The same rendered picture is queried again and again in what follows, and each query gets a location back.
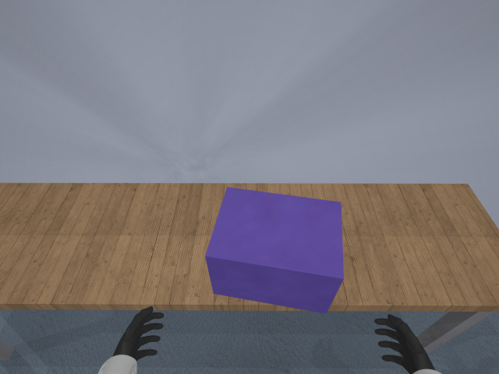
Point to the robot left forearm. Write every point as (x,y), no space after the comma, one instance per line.
(119,364)

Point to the carton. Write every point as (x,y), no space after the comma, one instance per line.
(277,249)

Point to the table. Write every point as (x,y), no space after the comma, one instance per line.
(129,246)

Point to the right robot hand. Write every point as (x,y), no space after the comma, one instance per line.
(414,356)

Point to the left robot hand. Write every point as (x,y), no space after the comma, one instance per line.
(131,340)

